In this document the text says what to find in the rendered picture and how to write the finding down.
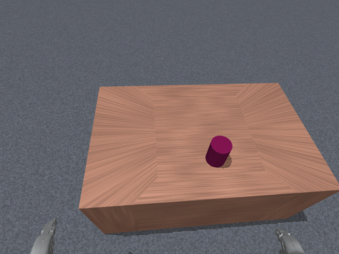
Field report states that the can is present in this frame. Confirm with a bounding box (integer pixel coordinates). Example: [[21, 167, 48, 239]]
[[206, 135, 233, 167]]

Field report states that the left robot hand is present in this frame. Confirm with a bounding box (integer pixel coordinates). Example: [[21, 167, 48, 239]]
[[30, 218, 92, 254]]

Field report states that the right robot hand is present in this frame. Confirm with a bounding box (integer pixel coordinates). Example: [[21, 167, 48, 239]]
[[275, 228, 305, 254]]

